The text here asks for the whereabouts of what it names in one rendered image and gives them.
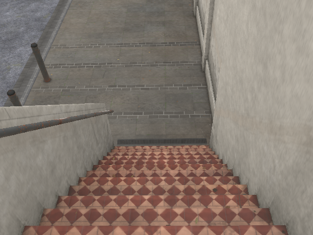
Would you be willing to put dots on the stairs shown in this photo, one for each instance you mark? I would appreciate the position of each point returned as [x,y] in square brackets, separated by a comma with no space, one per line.
[158,190]

